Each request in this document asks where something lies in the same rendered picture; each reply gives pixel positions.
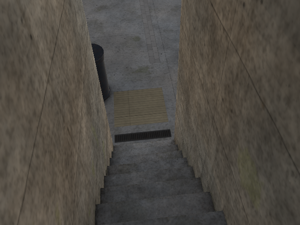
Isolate stairs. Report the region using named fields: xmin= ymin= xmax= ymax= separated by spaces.
xmin=95 ymin=140 xmax=227 ymax=225

